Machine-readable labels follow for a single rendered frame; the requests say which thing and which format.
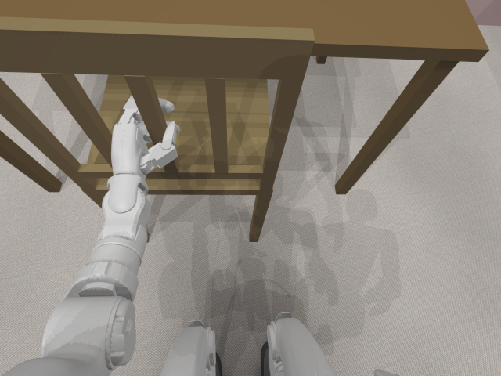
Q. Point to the robot left upper arm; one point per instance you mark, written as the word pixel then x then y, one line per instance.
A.
pixel 87 336

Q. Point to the robot left forearm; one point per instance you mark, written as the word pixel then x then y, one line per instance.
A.
pixel 117 254

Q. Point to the left robot hand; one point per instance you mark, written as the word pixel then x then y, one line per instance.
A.
pixel 130 137

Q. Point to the chair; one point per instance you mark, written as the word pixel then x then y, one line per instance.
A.
pixel 215 75

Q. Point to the left robot thigh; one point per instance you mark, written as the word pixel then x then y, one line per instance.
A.
pixel 192 353

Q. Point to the right robot shin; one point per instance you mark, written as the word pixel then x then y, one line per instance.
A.
pixel 276 369

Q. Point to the table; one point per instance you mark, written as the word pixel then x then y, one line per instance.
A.
pixel 441 32

